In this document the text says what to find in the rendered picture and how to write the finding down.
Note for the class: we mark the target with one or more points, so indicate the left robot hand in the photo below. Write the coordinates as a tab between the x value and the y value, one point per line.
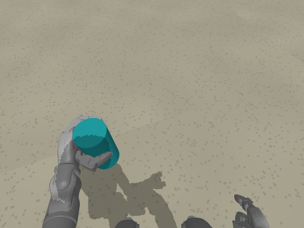
69	152

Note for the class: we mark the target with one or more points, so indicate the left robot arm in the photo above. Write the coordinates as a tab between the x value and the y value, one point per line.
64	204

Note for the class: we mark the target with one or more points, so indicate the can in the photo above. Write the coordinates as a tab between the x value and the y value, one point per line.
93	138

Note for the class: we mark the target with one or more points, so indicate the right robot hand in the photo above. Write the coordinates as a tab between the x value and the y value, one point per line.
254	218

